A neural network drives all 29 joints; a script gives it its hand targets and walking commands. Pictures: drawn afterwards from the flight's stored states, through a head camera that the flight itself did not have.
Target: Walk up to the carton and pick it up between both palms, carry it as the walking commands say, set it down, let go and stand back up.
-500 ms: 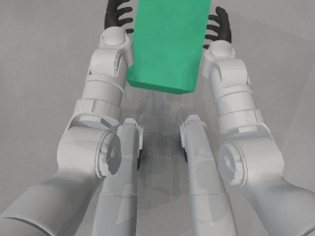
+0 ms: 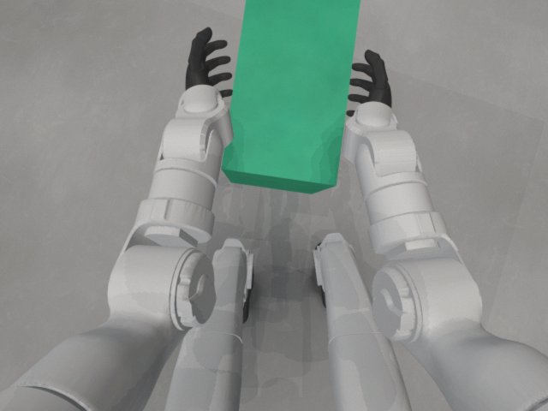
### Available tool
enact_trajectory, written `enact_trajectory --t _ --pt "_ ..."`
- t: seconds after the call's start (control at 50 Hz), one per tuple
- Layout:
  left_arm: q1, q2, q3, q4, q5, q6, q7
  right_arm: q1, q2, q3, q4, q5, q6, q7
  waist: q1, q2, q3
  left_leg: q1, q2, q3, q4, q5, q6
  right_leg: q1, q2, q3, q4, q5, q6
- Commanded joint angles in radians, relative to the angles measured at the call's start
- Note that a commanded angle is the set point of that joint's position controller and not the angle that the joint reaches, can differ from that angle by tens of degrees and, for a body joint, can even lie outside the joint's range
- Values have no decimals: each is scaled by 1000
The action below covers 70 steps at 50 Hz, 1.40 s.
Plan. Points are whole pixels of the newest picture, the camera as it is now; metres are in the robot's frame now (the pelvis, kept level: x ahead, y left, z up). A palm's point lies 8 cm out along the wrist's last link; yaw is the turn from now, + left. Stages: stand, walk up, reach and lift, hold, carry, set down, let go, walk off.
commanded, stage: reach and lift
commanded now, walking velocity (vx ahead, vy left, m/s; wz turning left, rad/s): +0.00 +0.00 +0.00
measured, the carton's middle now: (286, 98) +0.52 +0.00 -0.11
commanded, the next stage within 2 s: none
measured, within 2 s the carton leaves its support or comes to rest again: neither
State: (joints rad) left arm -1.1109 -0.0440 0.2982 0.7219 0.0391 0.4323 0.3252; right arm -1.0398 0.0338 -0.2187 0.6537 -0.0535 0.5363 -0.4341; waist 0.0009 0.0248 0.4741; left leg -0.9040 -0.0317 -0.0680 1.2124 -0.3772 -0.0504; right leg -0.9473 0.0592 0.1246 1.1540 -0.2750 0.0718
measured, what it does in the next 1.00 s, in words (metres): rises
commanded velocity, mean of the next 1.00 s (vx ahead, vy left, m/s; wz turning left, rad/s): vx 0.00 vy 0.00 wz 0.00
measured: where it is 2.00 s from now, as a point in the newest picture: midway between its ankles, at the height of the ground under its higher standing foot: (285, 295)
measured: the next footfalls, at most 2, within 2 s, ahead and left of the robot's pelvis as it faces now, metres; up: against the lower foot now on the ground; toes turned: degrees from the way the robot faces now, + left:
none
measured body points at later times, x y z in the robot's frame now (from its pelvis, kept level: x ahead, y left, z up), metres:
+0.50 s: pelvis +0.09 +0.01 +0.08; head +0.13 +0.00 +0.52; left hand +0.48 +0.13 +0.10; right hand +0.47 -0.11 +0.08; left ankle +0.13 +0.14 -0.62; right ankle +0.17 -0.14 -0.62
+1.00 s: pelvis +0.11 +0.00 +0.11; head +0.07 -0.01 +0.55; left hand +0.45 +0.11 +0.15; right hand +0.43 -0.13 +0.14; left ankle +0.13 +0.14 -0.62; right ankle +0.18 -0.14 -0.62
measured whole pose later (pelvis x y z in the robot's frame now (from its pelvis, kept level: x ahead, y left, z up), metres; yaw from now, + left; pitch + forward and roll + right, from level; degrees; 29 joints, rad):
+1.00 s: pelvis +0.11 +0.00 +0.11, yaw +0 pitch +1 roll +0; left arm -0.52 -0.24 0.33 0.61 0.31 0.65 0.10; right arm -0.43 0.21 -0.30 0.52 -0.25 0.71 -0.26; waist 0.02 0.02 -0.15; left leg -0.34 -0.01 -0.07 0.58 -0.27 -0.02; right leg -0.39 0.02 0.12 0.57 -0.20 0.05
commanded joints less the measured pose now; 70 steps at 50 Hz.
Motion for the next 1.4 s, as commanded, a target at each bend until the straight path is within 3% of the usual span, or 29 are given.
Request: enact_trajectory --t 0.0,0.08,0.14,0.16,0.22,0.24,0.3,0.32,0.34,0.42,0.44,0.5,0.52,0.54,0.58,0.64,0.7,0.72,0.74,0.76,0.8,0.82,0.84,0.9,0.98,1.0,1.12,1.18,1.38 --pt "-586 -1318 -536 -66 -97 11 -478 -961 1165 535 -282 193 -130 614 -2 -29 -2248 590 -85 -8 -254 151 22 614 82 -149 -204 27 -52" --pt "-572 -1282 -472 -19 -63 0 -491 -924 1192 485 -216 160 -136 609 16 -39 -2073 518 -82 -2 -299 92 29 644 68 -129 -260 -6 -53" --pt "-473 -1284 -387 72 13 0 -496 -769 1218 386 -92 81 -135 610 13 -37 -1803 455 -73 12 -362 29 34 642 65 -132 -308 -42 -56" --pt "-405 -1259 -303 163 66 4 -506 -735 1211 317 -34 36 -136 606 32 -34 -1610 375 -72 21 -375 -23 40 575 53 -117 -339 -91 -58" --pt "-362 -1259 -230 171 104 4 -515 -598 1253 247 52 -16 -131 602 25 -51 -1311 332 -61 31 -432 -39 54 574 45 -108 -391 -86 -57" --pt "-302 -1276 -214 201 126 14 -516 -563 1255 242 41 -21 -132 601 37 -21 -1249 338 -60 37 -449 -43 57 581 42 -100 -405 -87 -62" --pt "-239 -1262 -156 245 169 21 -520 -480 1199 160 96 -69 -129 601 24 -6 -1111 353 -53 33 -507 -72 56 564 38 -114 -446 -127 -65" --pt "-250 -1268 -153 244 168 23 -519 -424 1188 114 143 -105 -121 601 -9 -14 -1076 368 -52 31 -521 -71 51 556 39 -124 -458 -126 -70" --pt "-183 -1268 -137 272 188 32 -519 -418 1176 134 114 -108 -116 600 14 -20 -1082 391 -57 32 -533 -10 47 570 43 -130 -464 -82 -68" --pt "-52 -1304 -196 238 170 45 -505 -310 1154 176 32 -91 -106 607 6 5 -1121 538 -51 6 -578 213 34 640 61 -133 -485 104 -72" --pt "-14 -1341 -272 175 136 45 -499 -296 1191 260 -53 -51 -106 604 15 5 -1213 605 -62 4 -588 345 27 749 66 -120 -498 227 -69" --pt "18 -1358 -375 10 69 33 -491 -229 1222 367 -138 -15 -89 607 -9 -27 -1260 697 -58 -19 -614 536 14 806 73 -119 -521 367 -57" --pt "52 -1371 -422 -49 50 29 -490 -205 1237 422 -193 14 -89 608 1 -26 -1285 747 -59 -27 -622 632 10 829 75 -109 -537 430 -54" --pt "104 -1365 -413 -46 62 37 -480 -182 1222 434 -203 11 -78 608 12 -12 -1210 725 -56 -33 -637 646 3 817 71 -108 -554 422 -55" --pt "102 -1391 -502 -150 16 40 -471 -140 1235 484 -249 34 -67 614 -8 -3 -1228 795 -49 -48 -654 722 -12 842 75 -102 -570 442 -60" --pt "154 -1403 -554 -205 -11 69 -465 -125 1276 571 -312 86 -39 626 16 -28 -1230 815 -55 -43 -680 696 -8 917 74 -98 -582 468 -55" --pt "159 -1406 -531 -203 -4 98 -473 -95 1276 536 -283 69 -1 637 10 -24 -1177 803 -50 -44 -694 644 -12 888 74 -99 -601 403 -61" --pt "182 -1391 -506 -169 12 113 -481 -148 1273 557 -325 93 6 638 38 -15 -1175 798 -57 -36 -703 631 -4 911 67 -92 -610 423 -56" --pt "153 -1397 -519 -199 2 123 -485 -128 1285 545 -305 88 22 641 23 -11 -1181 815 -56 -35 -709 619 -6 917 68 -96 -616 406 -56" --pt "186 -1386 -494 -152 13 137 -492 -121 1288 539 -289 80 37 642 33 -28 -1128 792 -57 -31 -720 568 0 912 65 -96 -624 383 -53" --pt "140 -1365 -497 -203 4 148 -500 -119 1315 551 -285 87 58 644 30 -44 -1137 798 -61 -26 -731 538 5 965 56 -93 -633 406 -46" --pt "109 -1358 -473 -175 4 154 -509 -125 1313 518 -254 65 68 642 13 -63 -1091 786 -59 -28 -736 479 12 940 50 -91 -643 366 -45" --pt "80 -1371 -489 -208 -13 158 -517 -138 1324 530 -278 78 75 642 17 -51 -1111 809 -60 -24 -734 467 14 950 50 -92 -647 342 -45" --pt "82 -1335 -400 -99 30 192 -531 -193 1320 482 -226 71 102 643 31 -63 -999 765 -61 -27 -755 345 31 937 39 -91 -673 229 -40" --pt "-10 -1304 -384 -99 28 207 -545 -257 1318 458 -193 77 122 644 33 -49 -944 747 -57 -20 -772 221 35 927 33 -88 -683 123 -42" --pt "-58 -1315 -401 -118 8 205 -549 -280 1314 451 -197 77 121 645 15 -63 -940 740 -51 -26 -772 211 34 919 34 -92 -683 108 -43" --pt "-124 -1314 -343 -30 8 209 -551 -400 1289 411 -162 80 112 651 35 -56 -917 671 -39 -20 -779 60 40 920 29 -89 -671 -27 -51" --pt "-166 -1321 -363 -40 2 211 -549 -378 1275 374 -134 68 104 651 9 -4 -899 659 -33 -16 -792 30 32 919 33 -98 -658 -27 -54" --pt "-85 -1364 -426 -90 -29 209 -538 -356 1298 448 -247 88 98 639 13 -37 -1042 759 -51 -24 -760 241 26 961 38 -93 -653 146 -59"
